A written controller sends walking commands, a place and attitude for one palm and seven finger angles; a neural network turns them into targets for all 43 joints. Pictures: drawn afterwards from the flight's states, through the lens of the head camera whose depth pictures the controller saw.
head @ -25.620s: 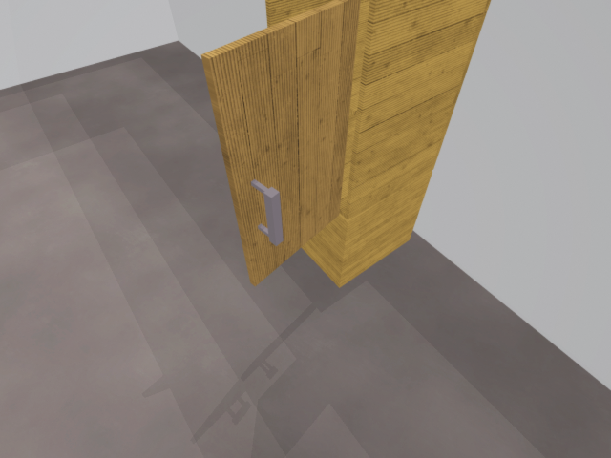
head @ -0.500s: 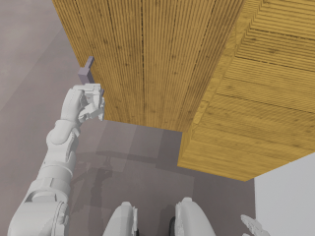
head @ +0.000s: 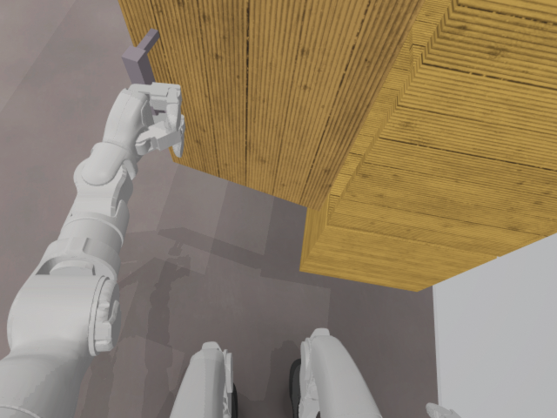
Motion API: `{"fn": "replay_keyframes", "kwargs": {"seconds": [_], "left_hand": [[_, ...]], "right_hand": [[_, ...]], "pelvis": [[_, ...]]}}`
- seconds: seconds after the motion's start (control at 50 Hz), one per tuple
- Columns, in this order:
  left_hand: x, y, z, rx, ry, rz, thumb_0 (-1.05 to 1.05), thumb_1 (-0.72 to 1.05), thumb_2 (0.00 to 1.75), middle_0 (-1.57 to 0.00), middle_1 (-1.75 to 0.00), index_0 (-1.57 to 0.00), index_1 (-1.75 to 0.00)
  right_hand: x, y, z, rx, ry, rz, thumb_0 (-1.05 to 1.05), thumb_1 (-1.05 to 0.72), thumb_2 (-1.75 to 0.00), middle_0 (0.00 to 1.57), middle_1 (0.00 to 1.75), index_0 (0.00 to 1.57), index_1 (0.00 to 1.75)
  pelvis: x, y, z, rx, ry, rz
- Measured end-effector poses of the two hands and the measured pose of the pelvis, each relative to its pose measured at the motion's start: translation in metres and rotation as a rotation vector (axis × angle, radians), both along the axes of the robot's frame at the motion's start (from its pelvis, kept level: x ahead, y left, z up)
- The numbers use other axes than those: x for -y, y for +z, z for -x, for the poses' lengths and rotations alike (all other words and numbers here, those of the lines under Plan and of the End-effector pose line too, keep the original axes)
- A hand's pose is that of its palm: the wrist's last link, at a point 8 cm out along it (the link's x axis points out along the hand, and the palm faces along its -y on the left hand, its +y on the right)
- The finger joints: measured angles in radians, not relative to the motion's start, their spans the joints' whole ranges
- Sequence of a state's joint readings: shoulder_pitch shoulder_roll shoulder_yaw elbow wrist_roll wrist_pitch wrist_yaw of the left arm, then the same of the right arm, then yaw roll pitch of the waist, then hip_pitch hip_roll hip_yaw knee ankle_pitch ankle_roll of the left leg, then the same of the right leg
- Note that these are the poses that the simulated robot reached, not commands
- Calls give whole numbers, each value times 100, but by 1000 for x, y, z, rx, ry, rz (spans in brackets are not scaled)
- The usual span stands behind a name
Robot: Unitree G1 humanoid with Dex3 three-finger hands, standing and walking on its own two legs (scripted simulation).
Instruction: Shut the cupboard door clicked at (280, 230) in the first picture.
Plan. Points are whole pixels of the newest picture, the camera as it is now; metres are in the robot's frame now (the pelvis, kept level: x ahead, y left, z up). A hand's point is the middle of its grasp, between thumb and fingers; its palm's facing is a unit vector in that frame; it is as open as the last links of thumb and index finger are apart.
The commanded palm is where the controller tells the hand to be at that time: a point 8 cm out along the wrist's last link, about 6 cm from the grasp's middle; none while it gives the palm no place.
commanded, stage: push the door shut along its arc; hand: left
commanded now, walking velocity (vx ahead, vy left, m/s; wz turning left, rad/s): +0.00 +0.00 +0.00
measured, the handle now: (155, 86) +0.58 +0.15 +0.05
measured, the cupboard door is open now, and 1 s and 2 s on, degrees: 80 68 65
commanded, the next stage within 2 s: pull the fist back off the door in 0.82 s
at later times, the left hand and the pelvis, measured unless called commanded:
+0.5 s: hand (216, 106) +0.54 +0.06 +0.05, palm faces -0.42 -0.91 -0.06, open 2.9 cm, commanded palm +0.55 +0.09 +0.06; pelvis +0.01 -0.01 +0.00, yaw -2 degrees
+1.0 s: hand (233, 89) +0.57 +0.04 +0.06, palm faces -0.34 -0.94 +0.01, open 3.2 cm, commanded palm +0.58 +0.05 +0.06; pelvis +0.00 -0.01 -0.03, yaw -2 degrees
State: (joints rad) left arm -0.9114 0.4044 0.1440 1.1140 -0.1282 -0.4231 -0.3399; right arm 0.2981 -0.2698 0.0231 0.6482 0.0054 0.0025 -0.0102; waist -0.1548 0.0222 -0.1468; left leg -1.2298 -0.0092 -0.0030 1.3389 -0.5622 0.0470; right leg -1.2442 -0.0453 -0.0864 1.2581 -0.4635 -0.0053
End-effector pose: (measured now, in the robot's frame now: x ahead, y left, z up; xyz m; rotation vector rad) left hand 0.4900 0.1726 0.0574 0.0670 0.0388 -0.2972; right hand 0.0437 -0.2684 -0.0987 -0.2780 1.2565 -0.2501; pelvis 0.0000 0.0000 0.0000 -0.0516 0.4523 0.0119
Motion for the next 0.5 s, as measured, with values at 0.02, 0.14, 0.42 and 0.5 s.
{"fn": "replay_keyframes", "kwargs": {"seconds": [0.02, 0.14, 0.42, 0.5], "left_hand": [[2, 0, -3, -2, -11, -2, 2, 90, 90, -130, -150, -130, -150], [27, -3, -20, -31, -88, 5, 2, 90, 90, -130, -150, -129, -150], [51, 1, -51, -44, -124, -11, -1, 86, 92, -130, -150, -130, -150], [51, 3, -53, -57, -132, -20, -1, 86, 92, -130, -150, -131, -150]], "right_hand": [[0, 0, 2, -7, -5, 1, 1, -91, -89, 21, 30, 20, 30], [-2, 0, 15, -41, -42, -2, 0, -91, -89, 21, 30, 20, 30], [-8, -5, 36, -99, -112, -49, 0, -91, -89, 21, 30, 20, 30], [-4, -6, 35, -107, -99, -44, 0, -91, -89, 21, 30, 20, 30]], "pelvis": [[0, -1, 0, -3, -1, 1], [-2, -2, -4, -18, -14, 4], [5, -2, -15, -40, -44, -7], [9, -3, -14, -43, -35, -6]]}}
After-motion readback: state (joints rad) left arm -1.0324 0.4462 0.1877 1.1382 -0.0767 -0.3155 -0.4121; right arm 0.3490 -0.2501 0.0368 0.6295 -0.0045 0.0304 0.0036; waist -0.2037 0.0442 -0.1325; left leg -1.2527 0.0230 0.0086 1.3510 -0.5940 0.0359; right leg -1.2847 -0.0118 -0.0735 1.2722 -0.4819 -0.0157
